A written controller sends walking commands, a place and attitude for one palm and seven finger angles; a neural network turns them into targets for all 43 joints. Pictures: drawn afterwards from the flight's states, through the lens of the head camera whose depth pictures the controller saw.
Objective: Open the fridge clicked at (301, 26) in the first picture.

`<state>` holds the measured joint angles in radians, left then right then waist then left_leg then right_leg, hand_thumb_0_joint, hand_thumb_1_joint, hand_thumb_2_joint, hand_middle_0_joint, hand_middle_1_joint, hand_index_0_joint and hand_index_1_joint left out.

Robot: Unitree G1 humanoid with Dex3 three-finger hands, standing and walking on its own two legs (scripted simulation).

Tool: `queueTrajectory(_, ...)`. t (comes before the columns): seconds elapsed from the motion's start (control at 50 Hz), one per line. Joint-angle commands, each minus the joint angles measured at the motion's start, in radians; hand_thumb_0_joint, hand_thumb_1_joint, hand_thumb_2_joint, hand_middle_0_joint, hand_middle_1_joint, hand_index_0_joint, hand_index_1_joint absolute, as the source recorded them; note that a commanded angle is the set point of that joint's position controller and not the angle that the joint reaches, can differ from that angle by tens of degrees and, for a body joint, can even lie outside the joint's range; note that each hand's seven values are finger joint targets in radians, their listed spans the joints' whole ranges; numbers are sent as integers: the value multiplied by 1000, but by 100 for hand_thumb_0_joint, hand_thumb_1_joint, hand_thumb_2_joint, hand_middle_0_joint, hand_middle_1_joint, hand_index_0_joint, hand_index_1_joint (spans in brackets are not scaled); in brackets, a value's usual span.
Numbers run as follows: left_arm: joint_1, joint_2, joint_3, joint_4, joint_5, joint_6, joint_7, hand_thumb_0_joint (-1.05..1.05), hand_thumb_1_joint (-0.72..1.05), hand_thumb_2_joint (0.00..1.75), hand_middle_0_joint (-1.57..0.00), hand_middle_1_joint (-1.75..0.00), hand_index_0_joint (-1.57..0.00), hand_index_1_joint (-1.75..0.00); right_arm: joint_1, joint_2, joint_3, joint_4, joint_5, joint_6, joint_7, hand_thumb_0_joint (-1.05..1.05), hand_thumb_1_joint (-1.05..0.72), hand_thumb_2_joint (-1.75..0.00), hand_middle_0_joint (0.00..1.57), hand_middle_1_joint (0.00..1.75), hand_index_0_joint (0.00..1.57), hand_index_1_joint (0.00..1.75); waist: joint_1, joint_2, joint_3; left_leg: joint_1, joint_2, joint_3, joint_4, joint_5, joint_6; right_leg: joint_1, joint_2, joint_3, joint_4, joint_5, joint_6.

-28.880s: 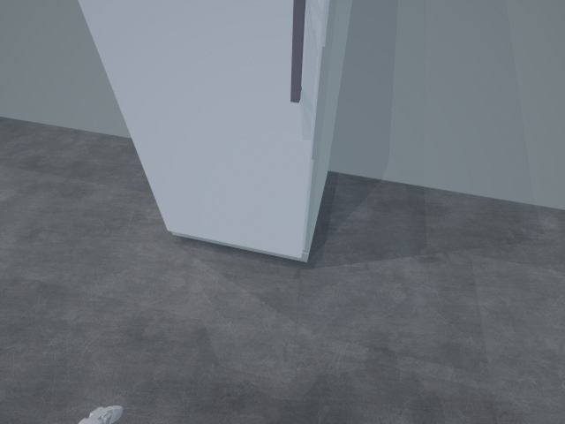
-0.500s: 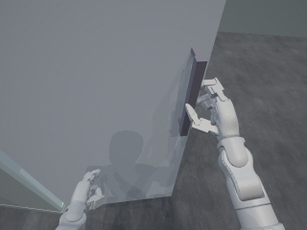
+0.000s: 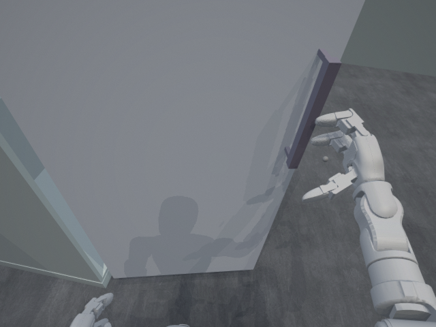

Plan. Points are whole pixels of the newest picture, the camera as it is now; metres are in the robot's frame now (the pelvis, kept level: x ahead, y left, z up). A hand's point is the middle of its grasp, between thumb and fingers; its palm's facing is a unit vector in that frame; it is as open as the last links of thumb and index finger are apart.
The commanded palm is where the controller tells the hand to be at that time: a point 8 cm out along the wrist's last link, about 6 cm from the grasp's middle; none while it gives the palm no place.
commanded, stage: loosen the grip on the handle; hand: right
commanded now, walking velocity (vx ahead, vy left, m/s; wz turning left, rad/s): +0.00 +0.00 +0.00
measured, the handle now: (305, 115) +0.47 -0.11 +0.18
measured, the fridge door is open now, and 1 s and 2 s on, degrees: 75 74 74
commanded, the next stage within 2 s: slip the hand off the handle in 0.06 s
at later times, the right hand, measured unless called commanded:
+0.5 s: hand (356, 159) +0.38 -0.20 +0.16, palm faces -0.07 +0.98 -0.16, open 14.7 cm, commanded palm +0.37 -0.24 +0.16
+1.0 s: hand (363, 182) +0.34 -0.20 +0.15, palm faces -0.10 +0.98 -0.16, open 14.7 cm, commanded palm +0.31 -0.25 +0.16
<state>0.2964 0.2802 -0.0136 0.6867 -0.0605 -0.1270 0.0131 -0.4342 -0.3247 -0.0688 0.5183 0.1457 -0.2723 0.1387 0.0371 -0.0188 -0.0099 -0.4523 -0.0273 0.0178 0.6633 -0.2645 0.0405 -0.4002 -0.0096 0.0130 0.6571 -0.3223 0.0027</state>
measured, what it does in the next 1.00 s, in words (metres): shifts its weight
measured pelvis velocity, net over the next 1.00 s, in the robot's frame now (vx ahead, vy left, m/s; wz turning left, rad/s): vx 0.10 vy -0.05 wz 0.03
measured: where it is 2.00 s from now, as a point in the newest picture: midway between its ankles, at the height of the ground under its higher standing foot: outside the picture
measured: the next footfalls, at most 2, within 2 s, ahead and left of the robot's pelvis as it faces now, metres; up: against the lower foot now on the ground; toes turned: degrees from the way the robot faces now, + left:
none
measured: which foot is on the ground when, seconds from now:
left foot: down 0.00-1.00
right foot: down 0.00-1.00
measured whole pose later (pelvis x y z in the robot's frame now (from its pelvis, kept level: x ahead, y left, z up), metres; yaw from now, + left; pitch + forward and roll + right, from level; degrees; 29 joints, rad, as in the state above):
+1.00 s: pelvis +0.10 -0.05 +0.00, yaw +2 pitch +3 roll +1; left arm 0.26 0.24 -0.03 0.55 -0.02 -0.18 0.01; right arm 0.25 -0.26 -0.09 -0.34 0.18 -0.11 0.20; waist -0.05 -0.03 -0.07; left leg -0.37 0.01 0.00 0.65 -0.34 -0.02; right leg -0.32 0.03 0.00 0.68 -0.41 -0.04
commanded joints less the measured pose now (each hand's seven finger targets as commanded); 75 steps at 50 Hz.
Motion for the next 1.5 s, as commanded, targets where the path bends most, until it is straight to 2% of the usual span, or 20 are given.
queueTrajectory(0.0, -179, 98, 47, -185, -6, -92, 14, 0, 90, 90, -20, -30, -20, -30, -476, -137, -88, -281, 76, -91, 34, 0, 55, -20, 25, 115, 25, 115, -28, 138, -264, 231, 103, -223, -272, -430, -36, -107, 35, -31, -51, -81, -12)
queueTrajectory(0.06, -163, 93, 51, -174, 0, -99, 13, 0, 90, 90, -20, -30, -20, -30, -399, -131, -100, -269, 61, -116, 27, 0, 55, -20, 25, 115, 25, 115, -43, 104, -287, 221, 86, -178, -235, -358, -37, -80, 32, -28, -64, -79, -18)
queueTrajectory(0.12, -149, 92, 43, -189, -4, -97, 10, 0, 90, 90, -20, -30, -20, -30, -329, -112, -75, -224, 28, -95, -3, 0, 55, -20, 25, 115, 25, 115, -34, 81, -215, 147, 79, -168, -237, -393, -36, -87, 39, -41, -72, -129, -21)
queueTrajectory(0.14, -145, 102, 47, -191, -4, -94, 14, 0, 90, 90, -20, -30, -20, -30, -325, -199, -145, -226, 21, -88, -16, 0, 55, -20, 25, 115, 25, 115, -44, 105, -206, 151, 83, -179, -242, -426, -38, -107, 38, -40, -64, -139, -21)
queueTrajectory(0.2, -152, 101, 44, -204, -2, -84, 20, 0, 90, 90, -20, -30, -20, -30, -384, -227, -148, -286, -3, -76, -35, 0, 55, -20, 25, 115, 25, 115, -29, 97, -211, 144, 81, -174, -233, -415, -40, -100, 35, -39, -57, -138, -27)
queueTrajectory(0.26, -155, 92, 41, -223, 2, -96, 29, 0, 90, 90, -20, -30, -20, -30, -406, -192, -133, -385, 9, -96, -19, 0, 55, -20, 25, 115, 25, 115, -29, 43, -301, 170, 52, -114, -182, -294, -36, -18, 23, -36, -89, -132, -31)
queueTrajectory(0.3, -158, 96, 31, -218, 1, -97, 41, 0, 90, 90, -20, -30, -20, -30, -384, -216, -159, -358, 25, -95, -8, 0, 55, -20, 25, 115, 25, 115, -24, 38, -268, 150, 47, -98, -181, -290, -33, -15, 19, -28, -99, -158, -32)
queueTrajectory(0.36, -150, 101, 19, -216, -7, -105, 50, 0, 90, 90, -20, -30, -20, -30, -364, -173, -113, -294, 24, -77, 7, 0, 55, -20, 25, 115, 25, 115, -6, 34, -166, 58, 39, -72, -172, -338, -30, -35, 20, -11, -118, -253, -22)
queueTrajectory(0.44, -128, 107, 23, -232, -1, -118, 48, 0, 90, 90, -20, -30, -20, -30, -300, -101, -56, -347, 10, -51, 24, 0, 55, -20, 25, 115, 25, 115, -16, -21, -217, 45, 22, -18, -99, -152, -15, 48, 4, 29, -139, -187, -25)
queueTrajectory(0.52, -130, 112, 10, -241, 0, -126, 50, 0, 90, 90, -20, -30, -20, -30, -304, -104, -56, -399, 18, -29, 25, 0, 55, -20, 25, 115, 25, 115, -15, -17, -174, 19, 29, -7, -78, -149, -12, 34, -7, 80, -184, -281, -17)
queueTrajectory(0.58, -137, 110, 15, -250, 10, -134, 49, 0, 90, 90, -20, -30, -20, -30, -253, -113, -87, -510, 16, -35, 12, 0, 55, -20, 25, 115, 25, 115, -41, -20, -224, 43, 28, 5, -47, -76, -4, 93, -18, 97, -179, -158, -6)
queueTrajectory(0.66, -116, 100, 20, -252, 31, -138, 37, 0, 90, 90, -20, -30, -20, -30, -97, -136, -145, -647, 15, -33, 1, 0, 55, -20, 25, 115, 25, 115, -80, -42, -322, 107, 29, 14, -33, 112, 0, 191, -28, 76, -126, 243, 28)
queueTrajectory(0.7, -102, 98, 21, -245, 33, -131, 31, 0, 90, 90, -20, -30, -20, -30, 5, -136, -158, -663, 13, -13, 7, 0, 55, -20, 25, 115, 25, 115, -87, -25, -301, 121, 28, 19, -32, 182, -5, 196, -35, 62, -104, 396, 41)
queueTrajectory(0.72, -95, 93, 23, -242, 29, -127, 26, 0, 90, 90, -20, -30, -20, -30, 36, -119, -151, -670, 15, 2, 14, 0, 55, -20, 25, 115, 25, 115, -81, -29, -277, 122, 28, 20, -33, 213, -9, 190, -36, 55, -96, 451, 47)
queueTrajectory(0.82, -91, 73, 30, -285, 29, -123, -6, 0, 90, 90, -20, -30, -20, -30, 360, -9, -57, -931, 36, 78, 68, 0, 55, -20, 25, 115, 25, 115, -98, -54, -338, 173, 37, 31, -18, 365, -25, 265, -46, 47, -49, 727, 53)
queueTrajectory(0.94, -106, 71, 27, -294, 36, -111, 3, 0, 90, 90, -20, -30, -20, -30, 493, -43, -92, -1130, 51, 100, 48, 0, 55, -20, 25, 115, 25, 115, -70, -5, -247, 152, 30, 42, -23, 351, -29, 189, -25, 35, -37, 548, 28)
queueTrajectory(1.04, -103, 60, 19, -301, 41, -95, 14, 0, 90, 90, -20, -30, -20, -30, 616, -73, -142, -1169, 47, 61, 21, 0, 55, -20, 25, 115, 25, 115, -75, -13, -253, 157, 31, 41, -7, 348, -24, 154, -5, 21, -13, 474, 15)
queueTrajectory(1.28, -168, 69, 6, -308, 19, -114, 59, 0, 90, 90, -20, -30, -20, -30, 679, -166, -268, -1046, 170, 44, 175, 0, 55, -20, 25, 115, 25, 115, -75, 42, -127, 160, 47, -24, -112, 100, -39, -4, 20, 1, -9, 116, -28)
queueTrajectory(1.36, -173, 66, 9, -311, 15, -141, 63, 0, 90, 90, -20, -30, -20, -30, 698, -199, -322, -1067, 193, 18, 180, 0, 55, -20, 25, 115, 25, 115, -91, 3, -158, 183, 64, -61, -127, 51, -44, -8, 23, 1, 8, 102, -25)
queueTrajectory(1.48, -165, 72, 15, -299, 10, -178, 66, 0, 90, 90, -20, -30, -20, -30, 686, -183, -297, -1052, 200, -8, 187, 0, 55, -20, 25, 115, 25, 115, -79, 5, -116, 137, 70, -83, -153, -66, -49, -25, 22, 3, 18, 44, -27)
